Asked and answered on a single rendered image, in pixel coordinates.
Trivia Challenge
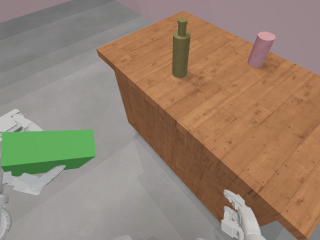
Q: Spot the sponge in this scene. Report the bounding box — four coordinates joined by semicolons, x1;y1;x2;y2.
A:
0;129;96;177

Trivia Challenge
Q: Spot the robot left forearm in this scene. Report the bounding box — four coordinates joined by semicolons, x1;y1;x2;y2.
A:
0;194;12;240

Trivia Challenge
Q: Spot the table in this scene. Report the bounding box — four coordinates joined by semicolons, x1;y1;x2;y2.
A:
96;11;320;240

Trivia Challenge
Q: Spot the robot left hand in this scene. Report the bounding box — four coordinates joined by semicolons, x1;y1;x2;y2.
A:
0;109;66;196

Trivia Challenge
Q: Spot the robot right hand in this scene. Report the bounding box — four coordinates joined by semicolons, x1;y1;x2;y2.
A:
221;189;261;240

